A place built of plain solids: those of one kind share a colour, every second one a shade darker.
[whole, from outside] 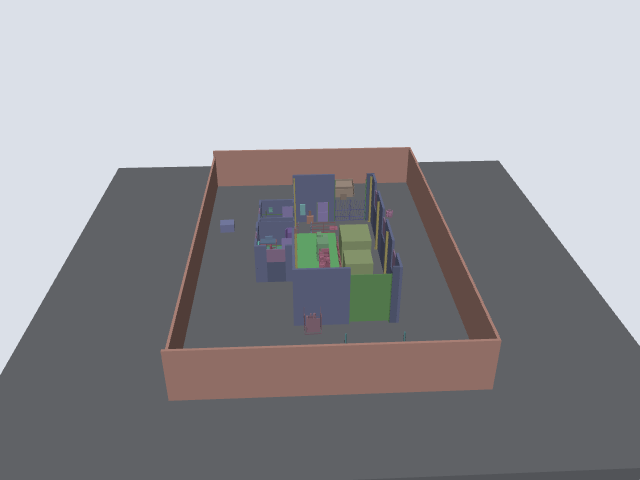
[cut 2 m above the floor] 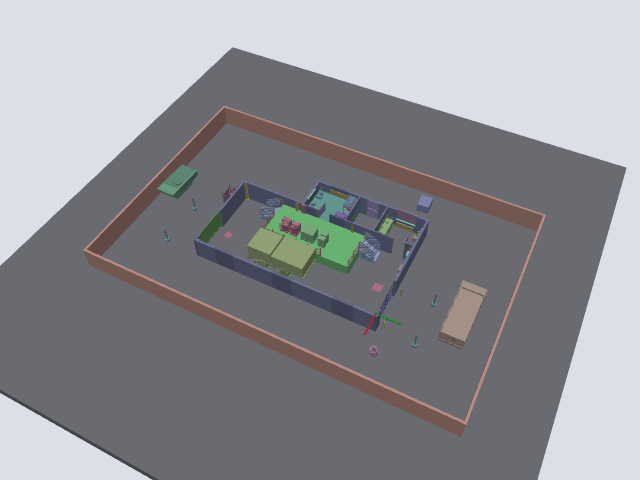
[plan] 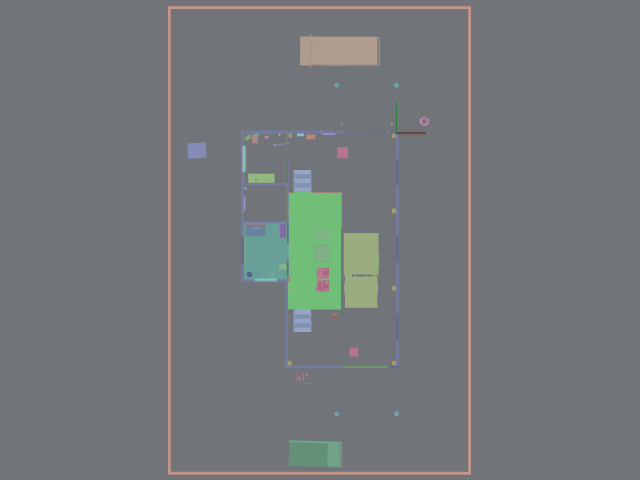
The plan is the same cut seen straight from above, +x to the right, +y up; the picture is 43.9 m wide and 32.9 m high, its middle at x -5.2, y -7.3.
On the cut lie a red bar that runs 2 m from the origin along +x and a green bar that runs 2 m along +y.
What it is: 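A small parcels depot; vehicles drive in at ground level; along the through lane the floor is raised to lorry-floor height for loading, with steps set against both its ends and the checker's office on the raised level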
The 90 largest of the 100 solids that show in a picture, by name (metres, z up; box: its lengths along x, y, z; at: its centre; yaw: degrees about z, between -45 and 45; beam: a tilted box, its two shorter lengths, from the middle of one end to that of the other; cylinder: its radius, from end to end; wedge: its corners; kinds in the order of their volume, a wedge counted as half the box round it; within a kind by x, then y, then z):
{
 "yard_bound_1": {"box": [0.2, 32.11, 3.37], "at": [-15.52, -7.33, 1.64]},
 "yard_bound_2": {"box": [20.78, 0.2, 4.07], "at": [-5.23, -23.28, 1.99]},
 "yard_bound_3": {"box": [20.78, 0.2, 4.07], "at": [-5.23, 8.63, 1.99]},
 "yard_bound_4": {"box": [0.2, 32.11, 4.07], "at": [5.06, -7.33, 1.99]},
 "wall_1": {"box": [0.2, 1.26, 3.47], "at": [-10.5, -9.57, 1.69]},
 "wall_2": {"box": [0.2, 1.81, 2.17], "at": [-10.5, -8.05, 1.03]},
 "wall_3": {"box": [0.2, 1.06, 3.47], "at": [-10.5, -6.62, 1.69]},
 "wall_4": {"box": [0.2, 2.6, 2.45], "at": [-10.5, -4.8, 1.18]},
 "wall_5": {"box": [0.2, 0.86, 2.45], "at": [-10.5, -3.08, 1.18]},
 "wall_6": {"box": [0.2, 1.81, 0.95], "at": [-10.5, -1.75, 0.42]},
 "wall_7": {"box": [0.2, 1.06, 2.45], "at": [-10.5, -0.33, 1.18]},
 "wall_8": {"box": [0.96, 0.2, 3.47], "at": [-10.12, -10.1, 1.69]},
 "wall_9": {"box": [3.2, 0.2, 2.45], "at": [-9.0, 0.1, 1.18]},
 "wall_10": {"box": [1.51, 0.2, 1.97], "at": [-8.9, -10.1, 0.94]},
 "wall_11": {"box": [3.0, 0.06, 3.47], "at": [-8.9, -6.13, 1.69]},
 "wall_12": {"box": [3.0, 0.06, 2.45], "at": [-8.9, -6.07, 1.18]},
 "wall_13": {"box": [3.0, 0.06, 2.45], "at": [-8.9, -3.53, 1.18]},
 "wall_14": {"box": [3.0, 0.06, 2.45], "at": [-8.9, -3.47, 1.18]},
 "wall_15": {"box": [0.76, 0.2, 3.47], "at": [-7.78, -10.1, 1.69]},
 "wall_16": {"box": [0.2, 6.1, 4.95], "at": [-7.5, -13.05, 2.42]},
 "wall_17": {"box": [0.06, 0.91, 2.07], "at": [-7.37, -9.25, 0.98]},
 "wall_18": {"box": [0.06, 1.42, 4.95], "at": [-7.37, -6.8, 2.42]},
 "wall_19": {"box": [0.06, 2.6, 4.95], "at": [-7.37, -4.8, 2.42]},
 "wall_20": {"box": [0.06, 1.75, 4.95], "at": [-7.37, -2.62, 2.42]},
 "wall_21": {"box": [0.06, 0.66, 4.95], "at": [-7.37, -0.33, 2.42]},
 "wall_22": {"box": [4.11, 0.2, 4.95], "at": [-5.55, -16.0, 2.42]},
 "wall_23": {"box": [3.91, 0.2, 4.95], "at": [-5.45, 0.1, 2.42]},
 "wall_24": {"box": [0.71, 0.2, 4.95], "at": [-0.15, -16.0, 2.42]},
 "wall_25": {"box": [0.71, 0.2, 4.95], "at": [-0.15, 0.1, 2.42]},
 "wall_26": {"box": [0.2, 1.96, 4.95], "at": [0.1, -15.12, 2.42]},
 "wall_27": {"box": [0.2, 1.81, 2.65], "at": [0.1, -13.25, 1.27]},
 "wall_28": {"box": [0.2, 3.51, 4.95], "at": [0.1, -10.6, 2.42]},
 "wall_29": {"box": [0.2, 1.81, 2.65], "at": [0.1, -7.95, 1.27]},
 "wall_30": {"box": [0.2, 3.51, 4.95], "at": [0.1, -5.3, 2.42]},
 "wall_31": {"box": [0.2, 1.81, 2.65], "at": [0.1, -2.65, 1.27]},
 "wall_32": {"box": [0.2, 1.96, 4.95], "at": [0.1, -0.78, 2.42]},
 "raised_floor_bank_1": {"box": [3.7, 8.1, 1.07], "at": [-5.55, -8.05, 0.48]},
 "box_lorry_1": {"box": [2.2, 2.13, 2.0], "at": [-2.38, -10.86, 1.62]},
 "box_lorry_2": {"box": [2.4, 2.85, 2.47], "at": [-2.38, -8.25, 2.12]},
 "raised_floor_office_1": {"box": [3.13, 4.03, 1.07], "at": [-8.9, -8.05, 0.48]},
 "beyond_van_1": {"box": [5.29, 1.99, 0.91], "at": [-3.9, 5.64, 0.75], "yaw": -0.2},
 "beyond_van_2": {"box": [4.65, 0.08, 0.22], "at": [-3.47, 4.69, 1.33], "yaw": -0.2},
 "beyond_van_3": {"box": [0.66, 0.23, 0.71], "at": [-2.23, 4.75, 0.3], "yaw": -0.2},
 "beyond_van_4": {"box": [0.02, 1.96, 1.1], "at": [-1.15, 5.63, 0.87], "yaw": -0.2},
 "beyond_van_5": {"box": [0.1, 1.96, 0.2], "at": [-1.13, 5.63, 0.44], "yaw": -0.2},
 "beyond_skip_1": {"box": [2.64, 1.73, 0.56], "at": [-6.0, -21.95, 0.93], "yaw": -1.6},
 "beyond_skip_2": {"box": [3.64, 0.15, 0.022], "at": [-5.5, -21.15, 1.23], "yaw": -1.6},
 "beyond_skip_3": {"box": [0.42, 0.7, 0.11], "at": [-5.16, -21.71, 1.27], "yaw": -1.6},
 "beyond_skip_4": {"box": [0.69, 1.72, 0.58], "at": [-4.3, -21.99, 0.92], "yaw": -1.6},
 "beyond_skip_5": {"box": [0.13, 1.71, 0.35], "at": [-3.89, -22.01, 1.03], "yaw": -1.6},
 "door_landing_1": {"box": [1.22, 0.32, 0.22], "at": [-6.4, -13.44, 0.06]},
 "door_landing_2": {"box": [1.22, 0.32, 0.39], "at": [-6.4, -13.14, 0.14]},
 "door_landing_3": {"box": [1.22, 0.32, 0.56], "at": [-6.4, -12.84, 0.23]},
 "door_landing_4": {"box": [1.22, 0.32, 0.73], "at": [-6.4, -12.54, 0.32]},
 "door_landing_5": {"box": [1.22, 0.32, 0.9], "at": [-6.4, -12.24, 0.4]},
 "door_landing_6": {"box": [1.22, 0.32, 0.9], "at": [-6.4, -3.86, 0.4]},
 "door_landing_7": {"box": [1.22, 0.32, 0.73], "at": [-6.4, -3.56, 0.32]},
 "door_landing_8": {"box": [1.22, 0.32, 0.56], "at": [-6.4, -3.26, 0.23]},
 "door_landing_9": {"box": [1.22, 0.32, 0.39], "at": [-6.4, -2.96, 0.14]},
 "door_landing_10": {"box": [1.22, 0.32, 0.22], "at": [-6.4, -2.66, 0.06]},
 "pallet_wrapped_1": {"box": [0.94, 1.14, 1.5], "at": [-5.06, -8.22, 1.91], "yaw": 0.1},
 "beyond_pallets_1": {"box": [1.28, 1.05, 0.8], "at": [-13.63, -1.17, 0.39], "yaw": 3.2},
 "window_pane_1": {"box": [0.1, 1.8, 1.16], "at": [-10.55, -1.75, 1.47]},
 "window_pane_2": {"box": [1.5, 0.1, 1.16], "at": [-8.9, -10.15, 2.49]},
 "window_pane_3": {"box": [0.1, 1.8, 1.51], "at": [0.15, -13.25, 3.34]},
 "window_pane_4": {"box": [0.1, 1.8, 1.51], "at": [0.15, -7.95, 3.34]},
 "roller_shutter_1": {"box": [0.11, 0.1, 4.35], "at": [-3.48, -16.01, 2.12]},
 "roller_shutter_2": {"box": [2.86, 0.06, 4.11], "at": [-2.0, -16.02, 2.25]},
 "roller_shutter_3": {"box": [2.86, 0.07, 0.1], "at": [-2.0, -16.0, 0.27]},
 "roller_shutter_4": {"box": [0.11, 0.1, 4.35], "at": [-0.52, -16.01, 2.12]},
 "cupboard_steel_1": {"box": [0.45, 0.92, 1.88], "at": [-7.74, -6.67, 1.91]},
 "tote_stack_1": {"box": [0.38, 0.58, 1.65], "at": [-5.29, -6.92, 1.8], "yaw": 1.2},
 "tote_stack_2": {"box": [0.4, 0.6, 1.4], "at": [-4.76, -6.92, 1.67], "yaw": 0.3},
 "door_leaf_1": {"box": [0.044, 1.0, 2.15], "at": [-10.4, -4.8, 1.02]},
 "door_leaf_2": {"box": [0.99, 0.044, 2.14], "at": [-7.96, -8.5, 2.04], "yaw": -5.1},
 "door_leaf_3": {"box": [0.99, 0.044, 2.14], "at": [-7.95, -0.75, 1.02], "yaw": 5.2},
 "door_leaf_4": {"box": [1.0, 0.044, 2.15], "at": [-4.6, 0.0, 1.02]},
 "fire_extinguisher_1": {"box": [0.64, 0.34, 0.79], "at": [-5.83, -0.22, 0.34]},
 "cage_trolley_1": {"box": [0.44, 0.57, 0.61], "at": [-4.8, -10.33, 1.63], "yaw": -4.9},
 "radiator_1": {"box": [0.06, 1.8, 0.5], "at": [-10.33, -8.05, 1.42]},
 "radiator_2": {"box": [0.1, 1.6, 0.5], "at": [-10.31, -1.75, 0.4]},
 "desk_load_lived_1": {"box": [1.3, 0.72, 0.12], "at": [-9.63, -6.67, 1.81]},
 "carton_1": {"box": [0.4, 0.6, 0.45], "at": [-9.67, -0.37, 0.17], "yaw": -0.3},
 "kitchenette_1": {"box": [1.79, 0.62, 0.1], "at": [-9.22, -3.06, 0.93]},
 "distribution_board_1": {"box": [0.5, 0.18, 1.1], "at": [-6.52, -0.09, 1.4]},
 "desk_frame_1": {"box": [1.4, 0.8, 0.07], "at": [-9.61, -6.61, 1.71]},
 "access_cover_1": {"box": [0.75, 0.75, 0.06], "at": [-3.65, -1.32, -0.02]},
 "access_cover_2": {"box": [0.6, 0.6, 0.06], "at": [-2.88, -14.98, -0.02]},
 "beyond_bottle_cage_1": {"box": [0.9, 0.033, 1.25], "at": [-6.16, -17.16, 0.81], "yaw": 2.2},
 "deck_rail_1": {"box": [0.05, 5.58, 0.05], "at": [-3.73, -9.31, 1.73]}
}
